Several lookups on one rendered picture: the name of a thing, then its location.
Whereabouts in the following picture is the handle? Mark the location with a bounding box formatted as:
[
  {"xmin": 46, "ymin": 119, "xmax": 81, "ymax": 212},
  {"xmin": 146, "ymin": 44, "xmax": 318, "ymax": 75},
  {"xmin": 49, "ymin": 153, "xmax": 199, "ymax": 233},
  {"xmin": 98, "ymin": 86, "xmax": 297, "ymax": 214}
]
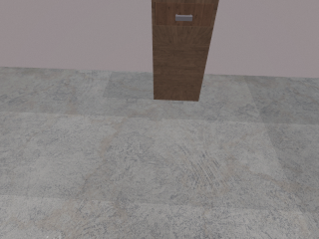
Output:
[{"xmin": 175, "ymin": 14, "xmax": 192, "ymax": 22}]

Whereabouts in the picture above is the drawer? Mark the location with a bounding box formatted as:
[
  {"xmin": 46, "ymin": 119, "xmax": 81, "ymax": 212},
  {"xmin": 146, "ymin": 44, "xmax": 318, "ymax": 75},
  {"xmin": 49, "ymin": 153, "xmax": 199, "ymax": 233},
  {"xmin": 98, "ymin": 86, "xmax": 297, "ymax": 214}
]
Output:
[{"xmin": 156, "ymin": 2, "xmax": 214, "ymax": 27}]

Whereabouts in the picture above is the cabinet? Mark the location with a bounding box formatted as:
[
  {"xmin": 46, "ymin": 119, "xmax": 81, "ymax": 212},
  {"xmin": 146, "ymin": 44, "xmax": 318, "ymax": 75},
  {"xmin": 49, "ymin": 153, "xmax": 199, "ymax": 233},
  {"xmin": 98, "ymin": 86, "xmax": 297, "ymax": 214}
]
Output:
[{"xmin": 152, "ymin": 0, "xmax": 219, "ymax": 102}]

